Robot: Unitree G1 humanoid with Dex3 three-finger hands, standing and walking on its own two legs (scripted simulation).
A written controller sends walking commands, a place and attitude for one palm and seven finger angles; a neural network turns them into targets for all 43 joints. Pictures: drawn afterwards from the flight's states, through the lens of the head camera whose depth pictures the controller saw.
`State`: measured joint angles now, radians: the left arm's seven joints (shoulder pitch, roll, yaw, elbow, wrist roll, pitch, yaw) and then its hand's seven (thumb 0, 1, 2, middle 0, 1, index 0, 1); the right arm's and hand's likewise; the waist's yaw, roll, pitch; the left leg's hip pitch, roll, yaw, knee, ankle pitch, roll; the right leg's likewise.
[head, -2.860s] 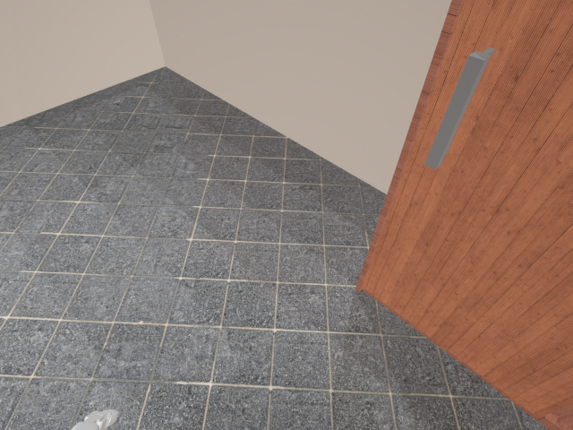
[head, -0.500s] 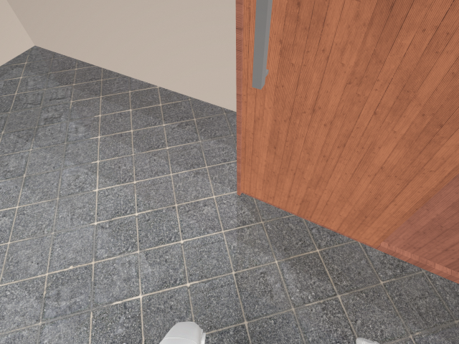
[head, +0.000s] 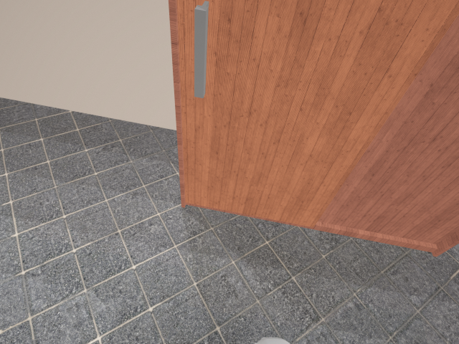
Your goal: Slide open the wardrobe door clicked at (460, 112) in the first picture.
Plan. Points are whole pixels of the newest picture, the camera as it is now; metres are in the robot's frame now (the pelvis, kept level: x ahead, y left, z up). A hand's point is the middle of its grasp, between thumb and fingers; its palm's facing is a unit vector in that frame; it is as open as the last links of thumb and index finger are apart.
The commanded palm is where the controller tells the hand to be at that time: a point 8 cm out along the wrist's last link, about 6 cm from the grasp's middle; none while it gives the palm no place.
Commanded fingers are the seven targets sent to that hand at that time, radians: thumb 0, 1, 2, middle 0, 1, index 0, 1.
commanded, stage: take the last steps up to it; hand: left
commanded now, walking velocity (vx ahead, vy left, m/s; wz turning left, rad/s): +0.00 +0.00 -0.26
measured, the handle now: (202, 52) +0.80 +0.14 +0.10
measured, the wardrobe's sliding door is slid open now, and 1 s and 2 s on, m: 0.00 0.00 0.00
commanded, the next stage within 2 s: come to a stop and stand still in 0.90 s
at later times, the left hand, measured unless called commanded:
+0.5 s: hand out of the picture +0.08 +0.16 -0.17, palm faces -0.04 -0.98 -0.22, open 7.3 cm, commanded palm none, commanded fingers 0.00 0.90 0.90 -0.20 -0.30 -0.20 -0.30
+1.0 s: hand (142, 248) +0.34 +0.22 -0.17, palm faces -0.04 -0.98 -0.19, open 7.4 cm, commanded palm none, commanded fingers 0.00 0.90 0.90 -0.20 -0.30 -0.20 -0.30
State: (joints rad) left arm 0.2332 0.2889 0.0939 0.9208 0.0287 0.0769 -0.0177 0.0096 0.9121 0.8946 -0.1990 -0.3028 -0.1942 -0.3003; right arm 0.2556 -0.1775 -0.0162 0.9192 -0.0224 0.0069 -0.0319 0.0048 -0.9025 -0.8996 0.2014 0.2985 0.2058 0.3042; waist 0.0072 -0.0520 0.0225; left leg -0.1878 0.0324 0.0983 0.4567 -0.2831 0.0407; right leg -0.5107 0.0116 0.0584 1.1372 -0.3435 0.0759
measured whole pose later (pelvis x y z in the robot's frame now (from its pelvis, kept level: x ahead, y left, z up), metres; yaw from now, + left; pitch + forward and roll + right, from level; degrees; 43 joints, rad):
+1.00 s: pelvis +0.26 +0.05 +0.00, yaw -5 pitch +0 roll +2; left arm 0.20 0.16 0.06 1.01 0.03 0.00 0.00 0.01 0.92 0.89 -0.20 -0.30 -0.19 -0.30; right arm 0.34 -0.13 -0.02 1.09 -0.02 -0.06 -0.01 0.00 -0.92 -0.90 0.20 0.30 0.20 0.30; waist -0.01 -0.02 0.02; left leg -0.10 -0.03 0.19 0.38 -0.27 0.06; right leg -0.52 -0.11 -0.09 0.87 -0.25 0.02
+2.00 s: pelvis +0.24 +0.05 -0.01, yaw -5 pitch -1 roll +1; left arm 0.26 0.17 0.04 1.09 0.02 0.03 0.02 0.01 0.91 0.89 -0.20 -0.30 -0.19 -0.30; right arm 0.32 -0.16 -0.04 1.10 -0.02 0.02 -0.03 0.00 -0.91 -0.90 0.20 0.30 0.21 0.30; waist -0.04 0.00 0.03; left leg -0.27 0.06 0.10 0.46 -0.18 -0.02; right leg -0.17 -0.04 -0.04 0.46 -0.28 0.02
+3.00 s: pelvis +0.21 +0.08 -0.01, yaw -4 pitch -2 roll -1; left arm 0.34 0.19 0.00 1.03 0.03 0.01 0.03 0.01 0.91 0.89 -0.20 -0.30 -0.19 -0.30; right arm 0.29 -0.17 0.00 1.00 -0.02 0.00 -0.01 0.01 -0.93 -0.90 0.20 0.30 0.20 0.30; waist 0.00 -0.02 -0.01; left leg -0.28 -0.03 0.06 0.50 -0.19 0.07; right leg -0.21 -0.05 -0.06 0.50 -0.26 0.01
